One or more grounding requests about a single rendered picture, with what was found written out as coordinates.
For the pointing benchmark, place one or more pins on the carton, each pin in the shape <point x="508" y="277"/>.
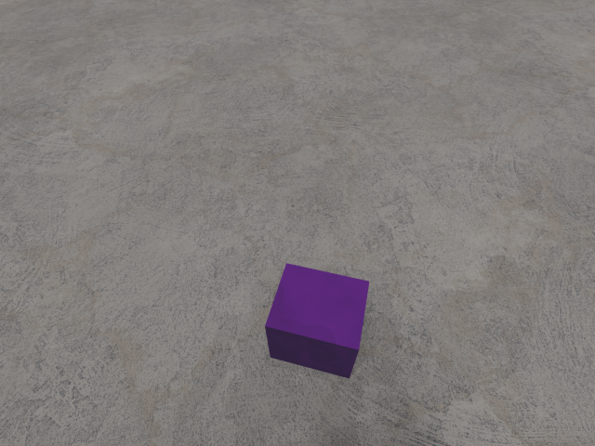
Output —
<point x="316" y="319"/>

